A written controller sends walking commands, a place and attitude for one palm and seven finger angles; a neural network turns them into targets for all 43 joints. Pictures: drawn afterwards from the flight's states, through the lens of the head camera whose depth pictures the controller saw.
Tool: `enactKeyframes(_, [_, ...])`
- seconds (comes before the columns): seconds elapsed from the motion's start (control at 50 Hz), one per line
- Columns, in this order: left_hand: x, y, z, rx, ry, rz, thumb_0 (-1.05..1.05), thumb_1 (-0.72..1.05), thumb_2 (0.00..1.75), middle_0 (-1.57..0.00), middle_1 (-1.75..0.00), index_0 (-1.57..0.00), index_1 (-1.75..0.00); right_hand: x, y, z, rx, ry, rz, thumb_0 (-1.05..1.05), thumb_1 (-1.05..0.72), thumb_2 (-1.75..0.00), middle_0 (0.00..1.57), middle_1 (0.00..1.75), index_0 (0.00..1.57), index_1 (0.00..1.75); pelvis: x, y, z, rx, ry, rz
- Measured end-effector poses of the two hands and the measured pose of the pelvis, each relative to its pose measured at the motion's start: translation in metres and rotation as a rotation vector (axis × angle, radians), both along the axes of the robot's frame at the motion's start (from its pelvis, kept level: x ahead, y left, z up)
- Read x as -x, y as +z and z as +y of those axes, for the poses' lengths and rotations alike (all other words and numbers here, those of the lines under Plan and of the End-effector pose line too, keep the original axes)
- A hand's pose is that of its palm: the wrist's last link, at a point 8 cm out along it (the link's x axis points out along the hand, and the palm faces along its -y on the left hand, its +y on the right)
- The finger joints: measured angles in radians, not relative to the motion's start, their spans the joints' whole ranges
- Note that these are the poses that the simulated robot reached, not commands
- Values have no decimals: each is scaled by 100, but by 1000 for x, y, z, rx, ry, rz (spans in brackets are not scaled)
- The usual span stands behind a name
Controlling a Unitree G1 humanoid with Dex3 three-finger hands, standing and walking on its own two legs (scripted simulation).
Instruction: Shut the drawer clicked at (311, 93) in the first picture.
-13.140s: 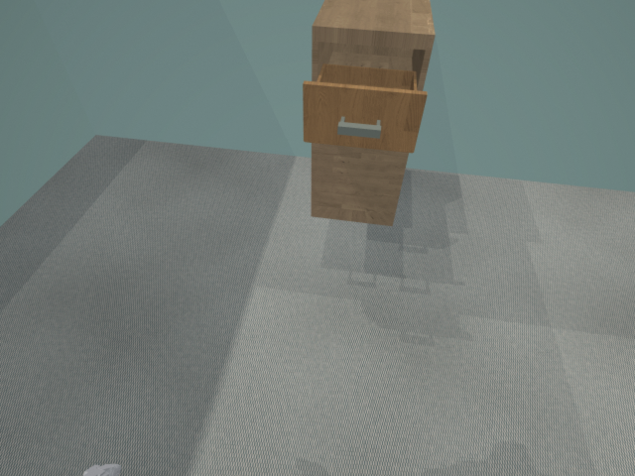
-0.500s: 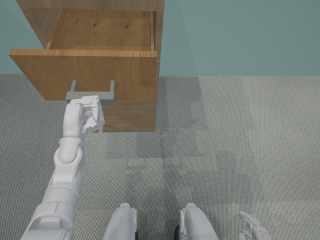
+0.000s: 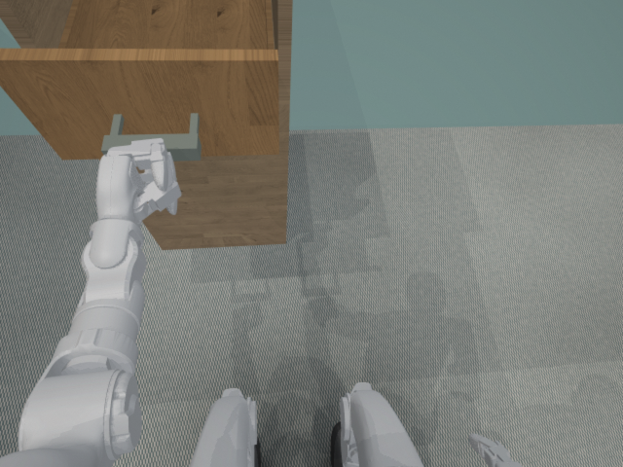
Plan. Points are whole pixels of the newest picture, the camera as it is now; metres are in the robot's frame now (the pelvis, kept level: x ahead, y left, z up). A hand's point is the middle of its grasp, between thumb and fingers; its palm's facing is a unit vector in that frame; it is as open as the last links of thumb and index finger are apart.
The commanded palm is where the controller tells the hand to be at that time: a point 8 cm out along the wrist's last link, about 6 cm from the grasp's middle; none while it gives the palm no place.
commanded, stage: push the drawer shut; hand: left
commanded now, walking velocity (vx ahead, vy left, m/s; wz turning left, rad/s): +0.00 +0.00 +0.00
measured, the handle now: (155, 134) +0.54 +0.19 +0.04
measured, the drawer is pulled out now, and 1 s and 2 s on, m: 0.12 0.00 0.00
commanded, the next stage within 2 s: pull the fist back off the drawer in 1.24 s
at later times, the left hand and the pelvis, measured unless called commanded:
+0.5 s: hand (176, 147) +0.52 +0.16 +0.04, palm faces +0.03 -1.00 -0.04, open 3.1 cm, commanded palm +0.51 +0.20 +0.04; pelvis -0.01 +0.00 -0.01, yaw -1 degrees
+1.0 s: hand (179, 113) +0.57 +0.16 +0.04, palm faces +0.05 -1.00 -0.04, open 3.3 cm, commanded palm +0.57 +0.19 +0.04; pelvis +0.00 +0.01 -0.02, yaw -2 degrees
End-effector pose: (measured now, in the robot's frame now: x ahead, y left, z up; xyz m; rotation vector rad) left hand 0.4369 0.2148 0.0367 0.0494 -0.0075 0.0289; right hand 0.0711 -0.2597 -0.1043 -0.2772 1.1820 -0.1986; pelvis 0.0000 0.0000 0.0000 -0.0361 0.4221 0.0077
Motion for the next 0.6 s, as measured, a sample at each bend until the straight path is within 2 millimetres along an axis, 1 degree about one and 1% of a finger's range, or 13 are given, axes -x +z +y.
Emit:
enactKeyframes(0.28, [-29,2,1,5,2,3,1,78,90,-140,-160,-140,-160,33,-5,1,-2,-35,92,1,-90,-90,21,30,20,30,3,-4,2,6,-8,22])
enactKeyframes(0.46, [-51,3,1,7,3,8,2,78,90,-140,-160,-140,-160,54,-6,2,8,-54,152,1,-90,-90,21,30,20,30,5,-9,3,14,-9,45])
enactKeyframes(0.6, [-74,2,2,9,7,13,1,78,90,-140,-160,-140,-160,68,-7,2,23,-68,192,1,-90,-90,21,30,20,30,7,-14,5,23,-11,72])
